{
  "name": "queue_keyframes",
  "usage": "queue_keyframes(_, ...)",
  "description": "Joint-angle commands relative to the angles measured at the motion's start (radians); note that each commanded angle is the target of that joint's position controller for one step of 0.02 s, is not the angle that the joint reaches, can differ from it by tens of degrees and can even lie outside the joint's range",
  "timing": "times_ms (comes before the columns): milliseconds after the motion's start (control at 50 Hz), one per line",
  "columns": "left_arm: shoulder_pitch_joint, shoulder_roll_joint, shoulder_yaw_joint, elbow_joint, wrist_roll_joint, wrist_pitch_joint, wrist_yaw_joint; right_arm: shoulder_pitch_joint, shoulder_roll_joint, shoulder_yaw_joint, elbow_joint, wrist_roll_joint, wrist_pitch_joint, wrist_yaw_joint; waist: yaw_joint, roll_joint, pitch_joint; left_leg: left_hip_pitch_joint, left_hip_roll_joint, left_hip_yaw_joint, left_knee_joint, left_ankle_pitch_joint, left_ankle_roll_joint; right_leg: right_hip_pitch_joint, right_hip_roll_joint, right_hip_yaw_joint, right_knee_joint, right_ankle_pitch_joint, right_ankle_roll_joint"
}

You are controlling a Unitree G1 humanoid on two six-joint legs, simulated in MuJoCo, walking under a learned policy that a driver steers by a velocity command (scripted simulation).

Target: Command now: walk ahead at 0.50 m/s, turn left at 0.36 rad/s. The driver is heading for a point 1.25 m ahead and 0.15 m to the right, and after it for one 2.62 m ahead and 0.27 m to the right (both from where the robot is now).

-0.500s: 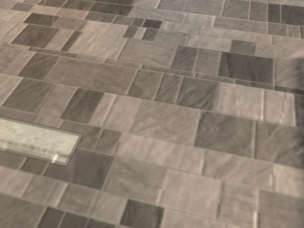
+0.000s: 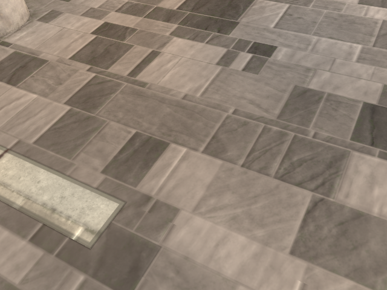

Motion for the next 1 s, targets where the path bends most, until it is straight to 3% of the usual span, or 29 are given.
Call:
queue_keyframes(20,-0.017,0.138,0.012,-0.037,-0.008,-0.031,0.014,-0.061,0.024,0.019,-0.091,-0.009,-0.022,0.026,-0.041,-0.258,0.1,0.094,0.015,-0.034,-0.449,0.267,-0.033,-0.203,-0.203,0.187,-0.364,0.385,-0.074)
queue_keyframes(60,0.005,0.117,0.005,-0.036,-0.031,-0.032,0.011,-0.072,0.032,0.034,-0.079,0.006,-0.032,0.03,-0.038,-0.238,0.054,0.181,0.018,-0.009,-0.676,0.369,-0.021,-0.123,-0.201,0.118,-0.352,0.574,-0.072)
queue_keyframes(100,0.089,0.119,0.005,-0.013,-0.041,-0.022,0.015,-0.195,0.038,0.051,-0.099,0.017,-0.034,0.033,0.017,-0.179,0.055,0.177,0.024,0.05,-0.819,0.374,-0.007,0.014,-0.223,0.122,-0.385,0.606,-0.073)
queue_keyframes(180,0.255,0.118,0.004,0.054,-0.021,0.012,0.02,-0.383,0.026,0.059,-0.141,0.019,-0.038,0.028,0.09,-0.127,0.114,0.083,0.024,0.096,-0.978,0.226,0.015,0.29,-0.257,0.134,-0.375,0.627,-0.093)
queue_keyframes(220,0.27,0.131,0.002,0.066,-0.006,0.016,0.025,-0.373,0.025,0.058,-0.134,0.024,-0.051,0.018,0.074,-0.122,0.085,0.15,-0.007,0.11,-1.049,0.138,0.033,0.376,-0.252,0.109,-0.294,0.792,-0.101)
queue_keyframes(240,0.266,0.145,0.004,0.069,-0.002,0.018,0.025,-0.316,0.02,0.055,-0.113,0.024,-0.057,0.012,0.048,-0.134,0.046,0.249,-0.039,0.129,-1.078,0.092,0.045,0.386,-0.247,0.092,-0.222,0.925,-0.1)
queue_keyframes(260,0.251,0.154,0.004,0.069,-0.01,0.018,0.022,-0.208,0.002,0.046,-0.076,0.023,-0.064,0.004,0.001,-0.136,-0.01,0.409,-0.062,0.136,-1.117,0.094,0.065,0.359,-0.235,0.073,-0.107,1.007,-0.098)
queue_keyframes(280,0.209,0.161,0.004,0.058,-0.021,0.015,0.018,-0.042,-0.039,0.028,-0.026,0.014,-0.075,-0.006,-0.082,-0.131,-0.087,0.667,-0.021,0.08,-1.147,0.17,0.106,0.226,-0.215,0.038,0.058,0.945,-0.086)
queue_keyframes(300,0.164,0.135,-0.007,0.009,-0.034,0.008,0.009,0.133,-0.129,0.002,0.005,-0.014,-0.082,-0.019,-0.149,-0.052,-0.21,0.945,0.194,-0.162,-1.159,0.099,0.174,-0.002,-0.174,0.0,0.332,0.611,-0.075)
queue_keyframes(320,0.247,0.056,-0.02,-0.011,-0.057,0.011,-0.005,0.176,-0.189,-0.017,0.009,-0.006,-0.067,-0.024,-0.103,0.158,-0.316,1.181,0.478,-0.621,-1.24,0.137,0.335,-0.36,0.01,-0.049,0.701,-0.238,-0.038)
queue_keyframes(340,0.147,0.174,0.014,-0.009,-0.017,0.022,0.003,0.133,-0.136,-0.012,0.006,0.027,-0.052,-0.021,-0.101,-0.056,-0.212,1.1,0.409,-0.582,-1.284,0.043,0.286,-0.475,-0.024,0.058,0.745,-0.185,-0.055)
queue_keyframes(360,0.061,0.152,0.014,-0.046,-0.016,0.017,-0.001,0.026,-0.11,-0.005,-0.005,0.036,-0.053,-0.017,-0.062,-0.041,-0.073,0.954,0.364,-0.437,-1.329,0.091,0.247,-0.496,-0.062,0.072,0.694,-0.088,-0.056)
queue_keyframes(380,0.031,0.129,0.014,-0.05,-0.017,0.017,-0.002,-0.036,-0.071,0.001,-0.011,0.034,-0.062,-0.013,-0.022,-0.07,0.002,0.813,0.314,-0.349,-1.372,0.196,0.207,-0.438,-0.089,0.075,0.624,-0.029,-0.048)
queue_keyframes(400,0.037,0.119,0.018,-0.041,-0.01,0.028,-0.003,-0.055,-0.045,0.007,-0.015,0.033,-0.072,-0.015,0.011,-0.068,0.037,0.728,0.278,-0.272,-1.397,0.257,0.175,-0.386,-0.1,0.078,0.583,-0.011,-0.036)
queue_keyframes(440,0.087,0.073,0.015,-0.017,-0.004,0.055,-0.012,-0.036,-0.015,0.015,0.001,0.034,-0.087,-0.024,0.05,-0.053,0.038,0.642,0.243,-0.171,-1.433,0.332,0.144,-0.305,-0.091,0.077,0.545,0.009,-0.012)
queue_keyframes(480,0.045,0.073,0.022,-0.032,-0.005,0.063,-0.019,0.017,-0.04,0.008,0.027,0.033,-0.102,-0.028,0.06,-0.038,0.056,0.62,0.229,-0.099,-1.461,0.361,0.129,-0.331,-0.09,0.081,0.503,0.073,-0.002)
queue_keyframes(540,-0.088,0.081,0.026,-0.079,-0.01,0.064,-0.027,0.071,-0.037,0.011,0.051,0.028,-0.109,-0.031,0.046,-0.02,0.095,0.611,0.217,-0.012,-1.481,0.404,0.106,-0.398,-0.102,0.078,0.4,0.2,0.004)
queue_keyframes(620,-0.25,0.058,0.007,-0.14,-0.016,0.058,-0.039,0.111,-0.041,0.016,0.061,0.029,-0.118,-0.035,0.016,-0.013,0.115,0.606,0.206,0.083,-1.485,0.458,0.083,-0.334,-0.09,0.017,0.174,0.36,-0.015)
queue_keyframes(700,-0.339,0.086,0.007,-0.194,-0.007,0.059,-0.04,0.179,-0.074,0.01,0.09,0.025,-0.11,-0.046,-0.004,-0.029,0.13,0.759,0.261,0.121,-1.434,0.573,0.07,-0.336,-0.067,-0.033,0.065,0.281,-0.058)
queue_keyframes(740,-0.304,0.105,0.016,-0.193,-0.003,0.055,-0.035,0.173,-0.096,0.006,0.09,0.022,-0.106,-0.053,0.022,-0.019,0.091,0.831,0.272,0.159,-1.311,0.861,0.055,-0.263,-0.017,-0.076,0.036,0.179,-0.092)
queue_keyframes(780,-0.134,0.136,0.035,-0.143,-0.002,0.047,-0.024,0.163,-0.126,-0.004,0.085,0.019,-0.092,-0.057,0.095,-0.01,-0.013,0.838,0.264,0.197,-1.03,1.027,0.034,-0.066,0.057,-0.104,-0.018,0.116,-0.132)
queue_keyframes(800,0.009,0.179,0.055,-0.097,0.007,0.04,-0.019,0.164,-0.128,-0.004,0.072,0.02,-0.085,-0.054,0.156,-0.034,-0.094,0.723,0.243,0.219,-0.797,0.897,0.01,0.145,0.054,-0.053,-0.075,0.125,-0.168)
queue_keyframes(820,0.112,0.295,0.087,-0.096,0.015,0.04,-0.006,0.187,-0.07,0.009,0.021,0.037,-0.087,-0.043,0.176,-0.18,-0.217,0.437,0.169,0.247,-0.421,0.459,-0.03,0.414,-0.203,0.312,-0.106,0.052,-0.271)
queue_keyframes(840,0.07,0.335,0.095,-0.114,-0.012,0.051,-0.01,0.177,-0.05,0.006,-0.03,0.046,-0.096,-0.025,0.126,-0.316,-0.307,0.137,-0.043,0.106,-0.148,-0.236,-0.062,0.567,-0.401,0.83,-0.286,0.128,-0.407)
queue_keyframes(860,0.023,0.313,0.089,-0.111,-0.029,0.062,-0.009,0.06,-0.101,-0.007,-0.058,0.028,-0.101,-0.018,0.122,-0.145,-0.192,0.029,0.04,-0.022,-0.154,-0.14,-0.042,0.494,-0.348,0.694,-0.301,0.095,-0.362)
queue_keyframes(880,-0.038,0.272,0.079,-0.118,-0.03,0.064,-0.006,0.009,-0.09,-0.004,-0.082,0.035,-0.114,-0.012,0.096,-0.107,-0.075,0.022,0.08,-0.014,-0.224,-0.047,-0.039,0.352,-0.324,0.569,-0.321,0.146,-0.325)
queue_keyframes(900,-0.082,0.228,0.067,-0.126,-0.027,0.062,-0.005,0.011,-0.075,-0.003,-0.076,0.033,-0.114,-0.014,0.052,-0.056,-0.007,0.075,0.112,-0.014,-0.319,-0.007,-0.042,0.231,-0.274,0.482,-0.342,0.257,-0.277)
queue_keyframes(940,-0.116,0.187,0.051,-0.133,-0.036,0.049,0.0,0.051,-0.053,0.0,-0.075,0.004,-0.077,-0.015,-0.005,-0.077,0.007,0.187,0.135,-0.021,-0.418,0.005,-0.068,0.1,-0.194,0.366,-0.36,0.38,-0.236)
queue_keyframes(1000,-0.073,0.222,0.057,-0.129,-0.041,0.027,-0.002,0.02,-0.051,-0.003,-0.101,-0.006,-0.038,-0.011,-0.012,-0.093,0.006,0.174,0.127,0.004,-0.51,0.048,-0.104,0.068,-0.146,0.318,-0.378,0.45,-0.235)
